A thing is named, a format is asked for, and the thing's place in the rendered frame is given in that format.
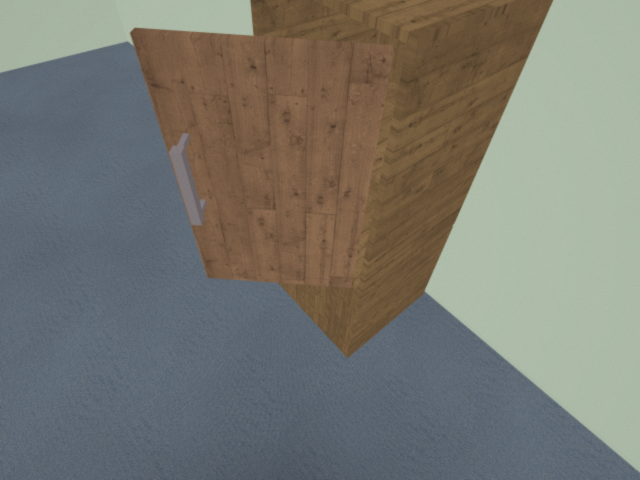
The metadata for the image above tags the cupboard door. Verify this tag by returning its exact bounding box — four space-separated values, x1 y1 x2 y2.
130 28 394 288

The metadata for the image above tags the handle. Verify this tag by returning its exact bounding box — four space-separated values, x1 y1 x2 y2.
169 133 207 226

